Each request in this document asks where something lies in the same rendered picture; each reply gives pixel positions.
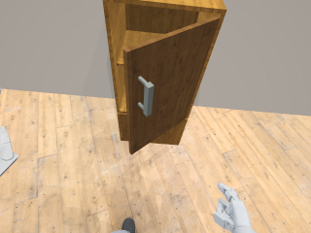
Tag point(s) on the robot left foot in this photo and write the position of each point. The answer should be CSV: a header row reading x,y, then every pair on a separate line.
x,y
128,225

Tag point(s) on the right robot hand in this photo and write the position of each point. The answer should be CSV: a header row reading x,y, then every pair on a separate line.
x,y
235,215

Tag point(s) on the cupboard door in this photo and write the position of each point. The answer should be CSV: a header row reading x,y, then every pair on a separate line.
x,y
173,63

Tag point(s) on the handle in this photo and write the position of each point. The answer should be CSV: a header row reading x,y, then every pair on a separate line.
x,y
148,97

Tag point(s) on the left robot hand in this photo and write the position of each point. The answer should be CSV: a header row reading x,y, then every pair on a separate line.
x,y
7,156

